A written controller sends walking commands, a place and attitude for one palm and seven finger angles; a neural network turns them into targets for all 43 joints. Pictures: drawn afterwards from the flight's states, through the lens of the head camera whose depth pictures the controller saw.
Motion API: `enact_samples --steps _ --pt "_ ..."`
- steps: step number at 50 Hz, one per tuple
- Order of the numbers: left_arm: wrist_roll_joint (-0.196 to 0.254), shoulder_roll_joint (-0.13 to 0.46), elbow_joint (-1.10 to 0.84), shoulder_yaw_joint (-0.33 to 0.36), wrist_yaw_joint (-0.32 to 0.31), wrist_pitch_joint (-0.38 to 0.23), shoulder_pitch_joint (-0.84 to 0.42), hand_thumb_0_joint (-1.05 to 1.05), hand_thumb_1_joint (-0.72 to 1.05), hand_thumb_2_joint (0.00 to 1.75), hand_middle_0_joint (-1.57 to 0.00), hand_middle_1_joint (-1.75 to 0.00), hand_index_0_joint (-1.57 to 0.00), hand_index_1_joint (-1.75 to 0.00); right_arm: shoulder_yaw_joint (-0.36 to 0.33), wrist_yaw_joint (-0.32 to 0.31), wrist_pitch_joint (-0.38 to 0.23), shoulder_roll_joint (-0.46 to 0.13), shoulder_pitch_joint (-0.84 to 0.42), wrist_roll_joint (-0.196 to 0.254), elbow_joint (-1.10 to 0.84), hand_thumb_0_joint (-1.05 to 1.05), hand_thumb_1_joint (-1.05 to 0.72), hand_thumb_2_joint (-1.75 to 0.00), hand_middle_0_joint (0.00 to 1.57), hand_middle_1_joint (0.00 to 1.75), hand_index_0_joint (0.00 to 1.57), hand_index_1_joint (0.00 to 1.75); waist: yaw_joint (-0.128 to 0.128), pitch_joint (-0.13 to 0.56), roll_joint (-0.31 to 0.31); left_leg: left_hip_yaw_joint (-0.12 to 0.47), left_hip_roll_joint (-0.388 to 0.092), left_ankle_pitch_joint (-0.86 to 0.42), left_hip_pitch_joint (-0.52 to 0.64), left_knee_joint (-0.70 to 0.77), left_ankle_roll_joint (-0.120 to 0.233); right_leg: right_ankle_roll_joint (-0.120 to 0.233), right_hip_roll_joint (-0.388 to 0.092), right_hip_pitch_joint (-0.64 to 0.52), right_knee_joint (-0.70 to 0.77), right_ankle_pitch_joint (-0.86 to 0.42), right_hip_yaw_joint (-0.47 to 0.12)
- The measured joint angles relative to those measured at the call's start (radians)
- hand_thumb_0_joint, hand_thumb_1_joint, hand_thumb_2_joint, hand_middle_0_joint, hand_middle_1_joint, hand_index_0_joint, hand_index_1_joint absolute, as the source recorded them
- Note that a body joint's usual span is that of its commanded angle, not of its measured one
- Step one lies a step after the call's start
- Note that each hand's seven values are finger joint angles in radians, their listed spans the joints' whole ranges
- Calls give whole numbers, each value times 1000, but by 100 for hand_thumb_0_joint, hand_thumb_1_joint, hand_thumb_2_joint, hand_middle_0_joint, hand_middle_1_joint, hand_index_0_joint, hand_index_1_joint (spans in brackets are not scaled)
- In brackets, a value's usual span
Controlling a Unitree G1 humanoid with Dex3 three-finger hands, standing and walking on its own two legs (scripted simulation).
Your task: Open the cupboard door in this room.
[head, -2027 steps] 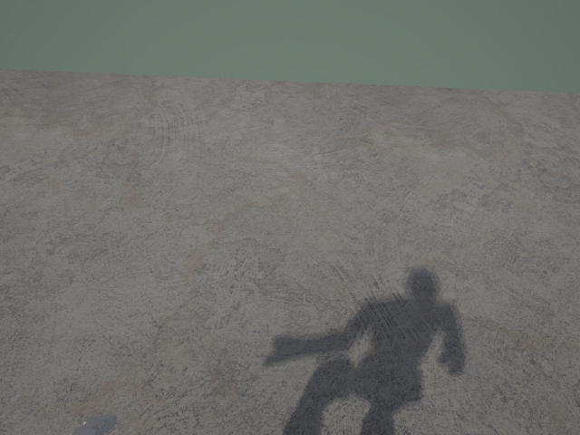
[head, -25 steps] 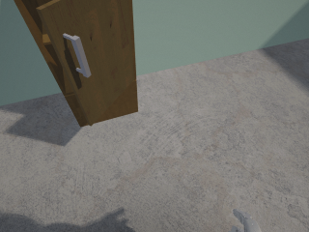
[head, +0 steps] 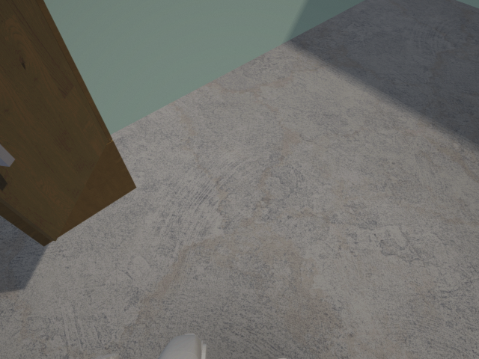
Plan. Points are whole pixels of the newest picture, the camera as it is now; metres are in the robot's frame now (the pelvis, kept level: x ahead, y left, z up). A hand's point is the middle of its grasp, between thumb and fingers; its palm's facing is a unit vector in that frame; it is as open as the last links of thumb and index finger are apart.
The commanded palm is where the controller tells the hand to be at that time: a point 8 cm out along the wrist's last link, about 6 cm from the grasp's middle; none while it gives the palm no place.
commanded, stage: walk to a spot facing it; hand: left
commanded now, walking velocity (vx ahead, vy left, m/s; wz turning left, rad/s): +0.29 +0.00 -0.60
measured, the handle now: out of the picture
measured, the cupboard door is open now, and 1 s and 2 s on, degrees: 40 40 40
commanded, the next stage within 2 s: turn to face it in 1.60 s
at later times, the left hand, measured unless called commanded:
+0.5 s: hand (188, 266) +0.30 +0.13 -0.16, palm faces -0.39 -0.91 -0.16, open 7.4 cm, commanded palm none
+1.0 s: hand (221, 235) +0.39 +0.07 -0.17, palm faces -0.37 -0.91 -0.20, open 7.3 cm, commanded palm none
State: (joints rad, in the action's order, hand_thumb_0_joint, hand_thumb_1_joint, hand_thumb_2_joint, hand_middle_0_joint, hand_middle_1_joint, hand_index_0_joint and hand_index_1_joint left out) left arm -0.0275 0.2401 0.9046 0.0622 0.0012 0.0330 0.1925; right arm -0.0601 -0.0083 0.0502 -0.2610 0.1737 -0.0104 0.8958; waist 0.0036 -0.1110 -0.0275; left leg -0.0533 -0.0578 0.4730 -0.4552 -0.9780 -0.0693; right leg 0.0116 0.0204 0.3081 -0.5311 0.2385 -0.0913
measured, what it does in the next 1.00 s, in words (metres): walks ahead, turning right: left foot, then right foot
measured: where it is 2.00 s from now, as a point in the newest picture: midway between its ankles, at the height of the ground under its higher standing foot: (323, 237)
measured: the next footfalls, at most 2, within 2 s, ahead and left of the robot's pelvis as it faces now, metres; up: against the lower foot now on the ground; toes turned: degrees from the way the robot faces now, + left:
left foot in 0.12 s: +0.08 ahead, +0.13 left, +0.00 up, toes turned -1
right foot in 0.60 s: +0.22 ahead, -0.17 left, +0.00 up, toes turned -28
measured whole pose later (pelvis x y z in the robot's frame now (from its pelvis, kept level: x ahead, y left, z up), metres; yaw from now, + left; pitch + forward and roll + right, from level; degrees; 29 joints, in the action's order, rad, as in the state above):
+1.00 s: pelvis +0.31 -0.11 +0.00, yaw -28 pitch +1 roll -1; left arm -0.02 0.20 1.06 0.06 0.00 -0.06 0.33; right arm -0.05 0.03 -0.03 -0.18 0.09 -0.02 0.94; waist 0.05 -0.04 -0.02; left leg -0.08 -0.09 0.23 -0.49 -0.67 -0.04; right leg 0.05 0.05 0.04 -0.34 0.32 0.01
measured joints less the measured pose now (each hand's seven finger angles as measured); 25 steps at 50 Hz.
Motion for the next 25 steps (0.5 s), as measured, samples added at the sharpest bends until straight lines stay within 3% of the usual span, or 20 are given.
enact_samples --steps 5,6,8,9,12,15,20,25 --pt "-2 -8 18 -3 18 5 32 1 90 90 -20 -30 -21 -30 6 10 -34 19 18 -2 -18 0 -91 -90 20 30 20 30 6 42 -27 -16 30 -52 112 308 16 -2 16 -3 -10 26 -58" --pt "0 -13 19 -2 21 8 41 1 90 90 -20 -30 -21 -30 10 8 -49 16 30 -5 -25 0 -91 -90 20 30 20 30 2 57 -15 -13 24 -54 143 386 35 0 29 17 -53 83 -57" --pt "3 -16 30 3 28 23 35 1 90 90 -20 -30 -21 -30 15 -4 -74 21 51 -18 -23 0 -91 -90 20 30 20 30 -9 62 -1 -25 5 -159 146 385 74 -4 34 83 -232 218 -14" --pt "1 -12 34 7 35 26 28 1 90 90 -20 -30 -21 -30 20 -7 -81 28 66 -21 -19 0 -91 -90 20 30 20 30 -12 60 -1 -37 -3 -168 162 392 85 -7 26 120 -330 224 11" --pt "-9 6 29 24 54 17 5 1 91 90 -20 -30 -20 -30 34 -8 -89 52 130 -27 6 0 -91 -90 20 30 21 30 -15 67 -7 -67 -22 -182 229 480 87 -18 -16 225 -549 133 73" --pt "-12 18 12 34 63 9 -22 1 91 90 -20 -30 -20 -30 44 -12 -95 69 188 -23 42 0 -91 -90 20 30 21 30 -8 68 -12 -106 -35 -203 292 569 76 -31 -59 302 -629 17 97" --pt "-10 17 15 27 66 11 -62 1 91 90 -20 -30 -20 -30 49 -16 -109 87 263 -21 89 0 -91 -90 20 30 21 30 -22 58 -7 -188 -49 -179 381 629 59 -34 -97 344 -545 -51 131" --pt "-7 1 25 9 69 17 -128 1 91 90 -19 -30 -20 -30 52 -12 -106 98 319 -31 124 0 -91 -90 20 30 21 30 -67 32 2 -255 -61 -116 454 625 24 -9 -96 287 -301 -27 191"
